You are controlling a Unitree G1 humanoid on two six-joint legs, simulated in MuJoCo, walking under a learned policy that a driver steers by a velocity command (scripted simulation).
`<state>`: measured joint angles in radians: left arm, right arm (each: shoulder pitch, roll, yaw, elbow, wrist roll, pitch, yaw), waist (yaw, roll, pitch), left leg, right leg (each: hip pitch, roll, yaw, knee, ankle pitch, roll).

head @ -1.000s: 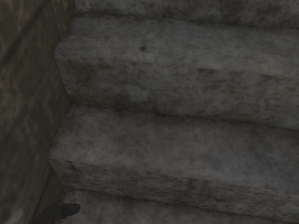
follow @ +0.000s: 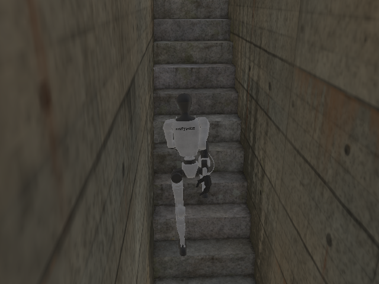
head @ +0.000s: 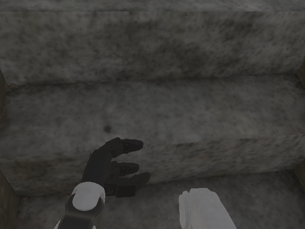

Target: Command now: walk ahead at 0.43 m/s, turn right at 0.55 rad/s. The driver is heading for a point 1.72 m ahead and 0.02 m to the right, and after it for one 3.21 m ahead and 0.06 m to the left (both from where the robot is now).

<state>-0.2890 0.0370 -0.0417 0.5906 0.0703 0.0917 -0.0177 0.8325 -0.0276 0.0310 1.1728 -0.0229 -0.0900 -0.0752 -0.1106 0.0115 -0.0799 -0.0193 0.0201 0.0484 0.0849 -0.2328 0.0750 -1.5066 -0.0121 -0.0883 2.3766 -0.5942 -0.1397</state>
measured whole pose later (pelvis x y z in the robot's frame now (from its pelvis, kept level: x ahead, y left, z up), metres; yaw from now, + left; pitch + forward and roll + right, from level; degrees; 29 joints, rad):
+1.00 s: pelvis +0.10 -0.03 +0.19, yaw +5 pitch +6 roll +2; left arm 0.05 0.31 -0.07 0.60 0.04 0.01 -0.09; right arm 0.34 -0.24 0.03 0.69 0.03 -0.01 0.06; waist -0.09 -0.04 -0.08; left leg -1.23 -0.13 -0.14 2.31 -0.19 -0.19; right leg -0.38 0.00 -0.08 0.66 -0.39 -0.06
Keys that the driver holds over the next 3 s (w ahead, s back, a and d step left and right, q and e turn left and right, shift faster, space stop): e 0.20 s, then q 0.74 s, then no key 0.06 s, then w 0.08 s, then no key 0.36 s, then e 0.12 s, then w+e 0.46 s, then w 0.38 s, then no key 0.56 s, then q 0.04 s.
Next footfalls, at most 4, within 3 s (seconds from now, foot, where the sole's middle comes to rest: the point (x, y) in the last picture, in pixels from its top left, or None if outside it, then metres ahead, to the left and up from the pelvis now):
0.12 right None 0.15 -0.10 -0.47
0.26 right None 0.13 -0.15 -0.57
0.44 left None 0.29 0.18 -0.35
0.80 right None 0.11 -0.11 -0.57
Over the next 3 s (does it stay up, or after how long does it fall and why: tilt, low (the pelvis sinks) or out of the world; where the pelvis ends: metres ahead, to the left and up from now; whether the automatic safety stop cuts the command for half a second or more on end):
stays up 0.12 -0.20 0.20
